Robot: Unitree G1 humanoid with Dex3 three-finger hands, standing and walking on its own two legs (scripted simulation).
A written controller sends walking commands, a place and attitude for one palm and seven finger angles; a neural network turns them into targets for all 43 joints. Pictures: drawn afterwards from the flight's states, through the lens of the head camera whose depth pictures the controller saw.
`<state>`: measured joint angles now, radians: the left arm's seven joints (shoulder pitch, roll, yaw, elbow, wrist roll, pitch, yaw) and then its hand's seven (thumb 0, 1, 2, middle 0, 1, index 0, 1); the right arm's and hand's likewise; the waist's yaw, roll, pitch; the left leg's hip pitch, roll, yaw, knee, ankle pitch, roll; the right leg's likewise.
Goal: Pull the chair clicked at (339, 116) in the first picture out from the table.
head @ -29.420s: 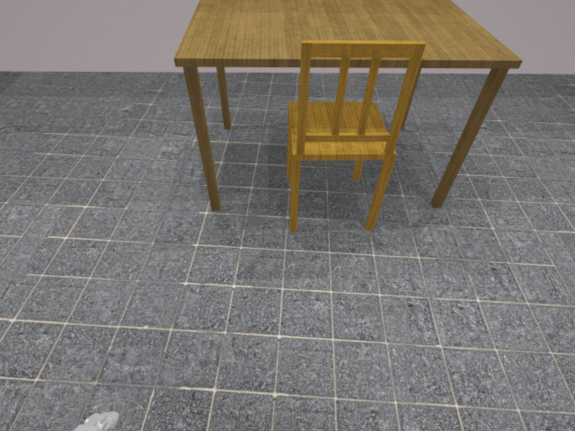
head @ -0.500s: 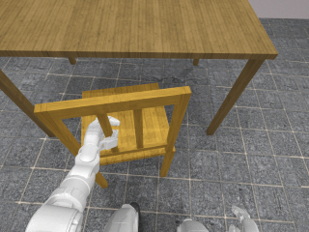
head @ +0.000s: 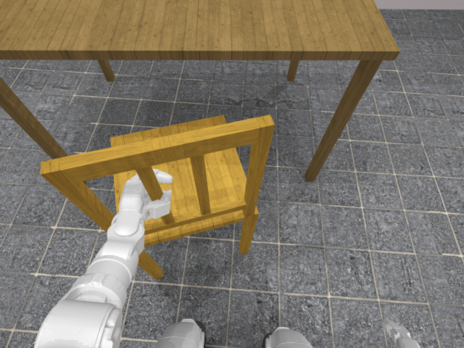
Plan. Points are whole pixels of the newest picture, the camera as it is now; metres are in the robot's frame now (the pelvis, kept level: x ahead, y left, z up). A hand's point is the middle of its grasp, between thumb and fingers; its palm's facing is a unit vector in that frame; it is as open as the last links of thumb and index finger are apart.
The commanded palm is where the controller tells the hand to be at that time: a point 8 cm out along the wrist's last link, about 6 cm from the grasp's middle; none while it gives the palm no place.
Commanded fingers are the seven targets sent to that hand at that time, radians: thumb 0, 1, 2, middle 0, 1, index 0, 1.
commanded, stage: step backward, pulling the chair out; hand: left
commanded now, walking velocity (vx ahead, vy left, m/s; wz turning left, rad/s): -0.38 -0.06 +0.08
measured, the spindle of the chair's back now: (158, 197) +0.39 +0.17 -0.09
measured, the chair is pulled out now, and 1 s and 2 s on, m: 0.26 0.53 0.65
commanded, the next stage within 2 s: stop walking, hand still on the chair in 0.86 s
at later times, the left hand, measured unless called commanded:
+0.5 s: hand (153, 274) +0.23 +0.15 -0.06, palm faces +0.07 -0.98 -0.18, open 5.5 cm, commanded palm +0.23 +0.20 -0.07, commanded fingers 0.00 0.90 0.90 -0.50 -1.45 -0.50 -1.45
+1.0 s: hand out of the picture +0.09 +0.15 -0.06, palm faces +0.01 -0.99 -0.14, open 5.5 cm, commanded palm +0.07 +0.20 -0.06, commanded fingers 0.00 0.90 0.90 -0.50 -1.45 -0.50 -1.45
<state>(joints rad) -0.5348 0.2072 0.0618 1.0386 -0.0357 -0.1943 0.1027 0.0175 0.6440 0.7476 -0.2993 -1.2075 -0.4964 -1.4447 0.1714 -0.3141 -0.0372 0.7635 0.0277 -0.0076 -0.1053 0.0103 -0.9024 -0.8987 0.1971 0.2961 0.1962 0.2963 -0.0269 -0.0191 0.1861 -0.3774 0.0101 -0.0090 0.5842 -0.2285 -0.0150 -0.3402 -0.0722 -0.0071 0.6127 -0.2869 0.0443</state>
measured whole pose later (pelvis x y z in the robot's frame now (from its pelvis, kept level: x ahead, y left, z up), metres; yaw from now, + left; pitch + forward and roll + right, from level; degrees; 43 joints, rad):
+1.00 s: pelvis -0.26 +0.02 +0.00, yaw +7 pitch +3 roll +4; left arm -0.55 0.11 -0.03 1.04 -0.02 -0.18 0.07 0.01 0.63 0.76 -0.25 -1.28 -0.50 -1.44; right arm 0.21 -0.32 -0.05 0.76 0.03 -0.02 -0.12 0.01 -0.90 -0.90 0.20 0.30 0.20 0.30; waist -0.05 -0.06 0.12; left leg -0.13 0.01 0.06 0.45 -0.40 -0.04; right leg -0.55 -0.16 0.00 0.57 -0.08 0.05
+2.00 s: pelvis -0.29 +0.04 +0.01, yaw +4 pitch -1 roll +0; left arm -0.20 0.13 0.00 0.88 -0.06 -0.15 0.08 0.05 0.64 0.80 -0.30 -1.24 -0.49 -1.44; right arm 0.21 -0.24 -0.01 0.71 0.04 0.05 -0.10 0.01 -0.90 -0.90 0.20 0.30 0.20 0.30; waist -0.04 0.01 0.05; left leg -0.18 0.06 0.08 0.45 -0.25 -0.02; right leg -0.22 0.01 -0.03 0.47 -0.23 -0.02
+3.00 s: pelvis -0.27 +0.05 -0.02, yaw +7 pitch +10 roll +0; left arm 0.12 0.19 0.00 0.27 -0.08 0.09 0.03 -0.02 -0.53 0.21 -0.01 -0.01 -0.01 -0.01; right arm 0.24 -0.27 0.00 0.56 0.04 -0.02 -0.05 0.01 -0.90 -0.90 0.20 0.30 0.20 0.30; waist -0.04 0.04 -0.09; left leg -0.54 0.02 0.03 0.80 -0.43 -0.01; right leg -0.55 -0.04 -0.08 0.80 -0.42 0.00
